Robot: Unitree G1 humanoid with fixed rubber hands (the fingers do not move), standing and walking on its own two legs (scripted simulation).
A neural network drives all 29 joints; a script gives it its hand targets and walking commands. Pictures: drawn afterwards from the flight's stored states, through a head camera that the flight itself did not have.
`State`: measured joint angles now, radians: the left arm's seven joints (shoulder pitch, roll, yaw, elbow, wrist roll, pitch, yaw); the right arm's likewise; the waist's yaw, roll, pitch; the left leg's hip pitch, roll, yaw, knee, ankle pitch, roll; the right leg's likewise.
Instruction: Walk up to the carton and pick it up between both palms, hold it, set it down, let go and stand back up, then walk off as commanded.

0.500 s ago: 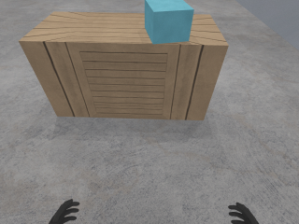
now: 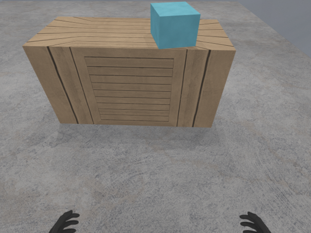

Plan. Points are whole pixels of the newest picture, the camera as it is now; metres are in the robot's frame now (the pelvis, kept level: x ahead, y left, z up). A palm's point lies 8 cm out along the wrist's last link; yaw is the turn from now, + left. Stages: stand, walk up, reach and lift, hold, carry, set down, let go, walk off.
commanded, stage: stand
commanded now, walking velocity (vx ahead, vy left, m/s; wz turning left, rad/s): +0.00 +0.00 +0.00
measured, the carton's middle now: (172, 24) +1.34 -0.10 +0.05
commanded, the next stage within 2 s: walk up in 0.72 s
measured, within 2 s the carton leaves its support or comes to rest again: neither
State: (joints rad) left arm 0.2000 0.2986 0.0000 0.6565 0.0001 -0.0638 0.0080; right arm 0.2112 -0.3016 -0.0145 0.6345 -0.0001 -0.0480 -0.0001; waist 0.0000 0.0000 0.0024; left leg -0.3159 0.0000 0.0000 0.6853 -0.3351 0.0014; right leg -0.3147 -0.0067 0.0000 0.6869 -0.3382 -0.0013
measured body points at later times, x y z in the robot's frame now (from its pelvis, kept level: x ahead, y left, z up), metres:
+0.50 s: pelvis -0.01 +0.00 +0.00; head -0.03 +0.00 +0.45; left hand +0.14 +0.27 -0.08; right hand +0.14 -0.27 -0.08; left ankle +0.02 +0.12 -0.72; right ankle +0.02 -0.12 -0.72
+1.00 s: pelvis -0.01 +0.00 +0.00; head -0.02 -0.01 +0.45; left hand +0.13 +0.27 -0.09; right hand +0.13 -0.29 -0.09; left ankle +0.02 +0.12 -0.72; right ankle +0.02 -0.12 -0.72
